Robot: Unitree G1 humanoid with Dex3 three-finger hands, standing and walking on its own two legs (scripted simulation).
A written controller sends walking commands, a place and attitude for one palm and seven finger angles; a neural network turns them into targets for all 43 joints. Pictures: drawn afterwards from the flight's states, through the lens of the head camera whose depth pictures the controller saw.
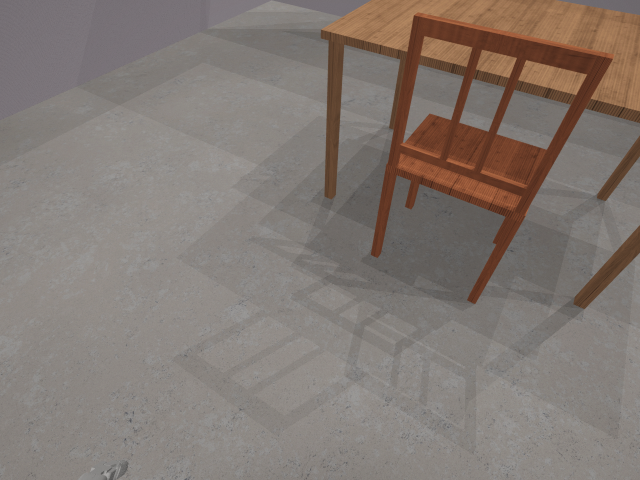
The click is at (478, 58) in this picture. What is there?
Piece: chair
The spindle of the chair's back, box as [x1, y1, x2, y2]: [440, 48, 481, 160]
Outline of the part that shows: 480,49 472,48 440,156 441,159 445,160 447,158 480,54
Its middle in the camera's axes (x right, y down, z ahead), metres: +0.37 -0.35 +1.03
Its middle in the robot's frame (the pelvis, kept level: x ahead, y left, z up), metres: +1.02 -0.33 -0.05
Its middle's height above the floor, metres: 0.72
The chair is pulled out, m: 0.00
